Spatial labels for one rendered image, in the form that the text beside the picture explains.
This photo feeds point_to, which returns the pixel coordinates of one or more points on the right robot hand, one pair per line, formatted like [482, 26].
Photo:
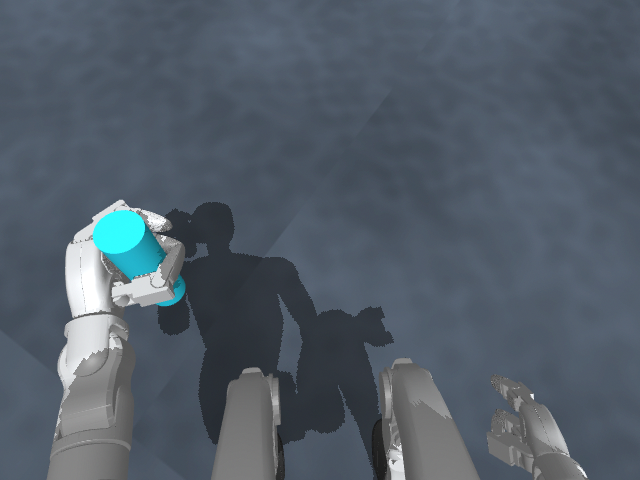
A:
[533, 434]

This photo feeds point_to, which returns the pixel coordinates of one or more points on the can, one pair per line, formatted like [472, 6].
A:
[124, 238]

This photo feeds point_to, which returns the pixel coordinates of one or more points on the left robot arm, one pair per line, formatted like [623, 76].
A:
[93, 434]

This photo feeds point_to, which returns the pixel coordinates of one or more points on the left robot hand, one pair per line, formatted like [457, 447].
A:
[95, 284]

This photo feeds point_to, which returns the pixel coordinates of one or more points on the right robot arm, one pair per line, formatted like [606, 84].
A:
[554, 466]

